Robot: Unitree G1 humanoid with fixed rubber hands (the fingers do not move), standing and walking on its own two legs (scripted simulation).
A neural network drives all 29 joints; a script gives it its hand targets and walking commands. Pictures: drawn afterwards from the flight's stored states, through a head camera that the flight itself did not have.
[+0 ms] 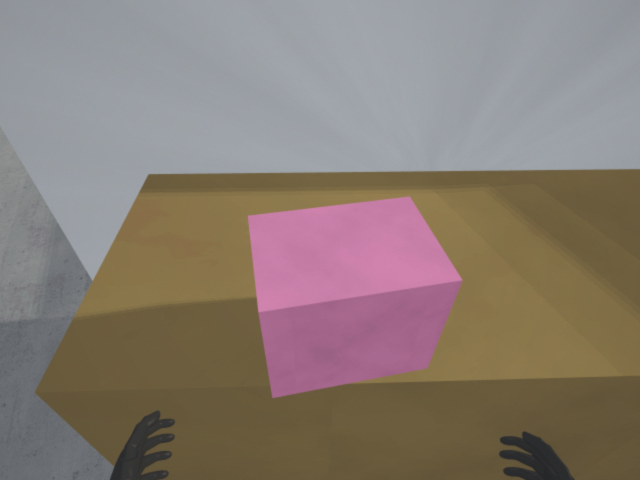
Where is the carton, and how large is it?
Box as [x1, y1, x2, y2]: [248, 197, 461, 397]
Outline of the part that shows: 409,197 248,216 258,312 272,397 427,367 461,282 461,279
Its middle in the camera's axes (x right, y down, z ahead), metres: +0.03 +0.08 +0.57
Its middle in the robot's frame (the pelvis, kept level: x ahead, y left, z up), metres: +0.39 -0.02 +0.03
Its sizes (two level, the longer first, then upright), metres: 0.243 0.171 0.208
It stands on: a pedestal, 0.70 m high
